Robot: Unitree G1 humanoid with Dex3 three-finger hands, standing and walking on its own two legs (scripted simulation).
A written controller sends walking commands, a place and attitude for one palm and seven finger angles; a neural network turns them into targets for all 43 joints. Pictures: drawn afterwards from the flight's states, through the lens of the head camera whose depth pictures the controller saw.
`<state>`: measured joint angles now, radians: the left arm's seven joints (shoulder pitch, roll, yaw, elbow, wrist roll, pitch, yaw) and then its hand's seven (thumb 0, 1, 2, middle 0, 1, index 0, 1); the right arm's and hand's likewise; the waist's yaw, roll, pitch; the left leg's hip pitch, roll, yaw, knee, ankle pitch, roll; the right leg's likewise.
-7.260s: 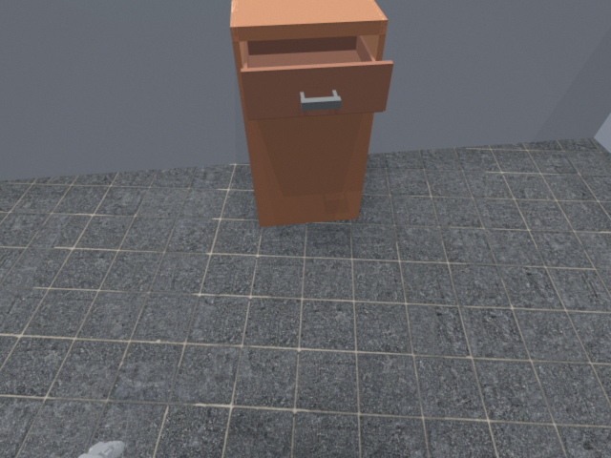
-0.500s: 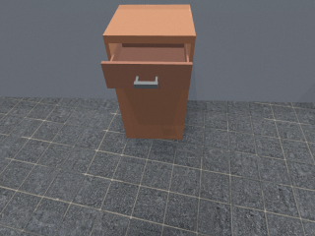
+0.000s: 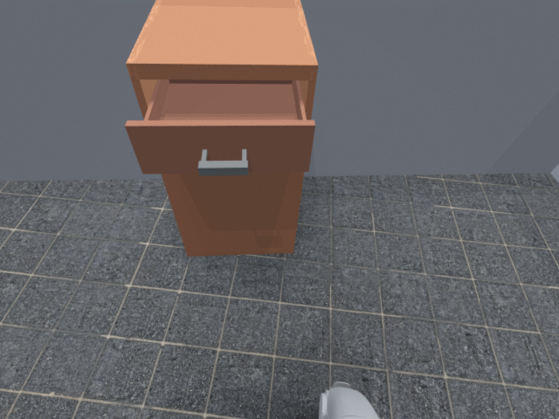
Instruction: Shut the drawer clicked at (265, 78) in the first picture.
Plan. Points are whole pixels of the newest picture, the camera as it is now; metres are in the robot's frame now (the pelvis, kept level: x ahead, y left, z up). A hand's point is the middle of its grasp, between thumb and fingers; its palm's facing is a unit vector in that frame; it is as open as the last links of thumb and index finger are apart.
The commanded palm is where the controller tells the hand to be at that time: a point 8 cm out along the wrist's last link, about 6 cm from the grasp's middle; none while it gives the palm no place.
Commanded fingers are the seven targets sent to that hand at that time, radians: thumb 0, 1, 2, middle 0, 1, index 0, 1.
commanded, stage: take the last steps up to it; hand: left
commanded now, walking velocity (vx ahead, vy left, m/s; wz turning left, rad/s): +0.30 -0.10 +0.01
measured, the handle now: (224, 161) +0.63 +0.13 -0.04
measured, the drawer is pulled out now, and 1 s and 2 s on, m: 0.18 0.18 0.18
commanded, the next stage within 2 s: come to a stop and stand still in 0.48 s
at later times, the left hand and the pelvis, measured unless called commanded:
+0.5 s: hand (220, 412) +0.17 +0.10 -0.17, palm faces +0.09 -0.98 -0.18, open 7.3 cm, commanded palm none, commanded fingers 0.00 0.90 0.90 -0.20 -0.30 -0.20 -0.30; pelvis +0.16 -0.08 +0.00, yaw +1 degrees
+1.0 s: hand (225, 380) +0.22 +0.10 -0.17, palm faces +0.07 -0.97 -0.22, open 7.4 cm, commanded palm none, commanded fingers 0.00 0.90 0.90 -0.20 -0.30 -0.20 -0.30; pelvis +0.21 -0.08 +0.00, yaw +1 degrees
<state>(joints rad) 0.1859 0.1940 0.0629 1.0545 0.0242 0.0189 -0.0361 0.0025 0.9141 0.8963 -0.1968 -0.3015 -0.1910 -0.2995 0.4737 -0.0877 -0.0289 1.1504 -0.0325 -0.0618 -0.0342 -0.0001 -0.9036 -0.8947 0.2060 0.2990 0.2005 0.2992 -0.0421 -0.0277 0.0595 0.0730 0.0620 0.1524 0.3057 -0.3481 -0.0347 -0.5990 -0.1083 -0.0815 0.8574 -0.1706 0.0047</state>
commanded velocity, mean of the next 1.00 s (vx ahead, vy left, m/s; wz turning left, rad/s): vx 0.04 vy -0.02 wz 0.03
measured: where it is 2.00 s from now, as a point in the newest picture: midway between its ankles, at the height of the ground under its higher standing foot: outside the picture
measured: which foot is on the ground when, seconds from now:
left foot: down 0.00-0.10, up 0.12-0.60, down 0.62-1.00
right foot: up 0.00-0.08, down 0.10-1.00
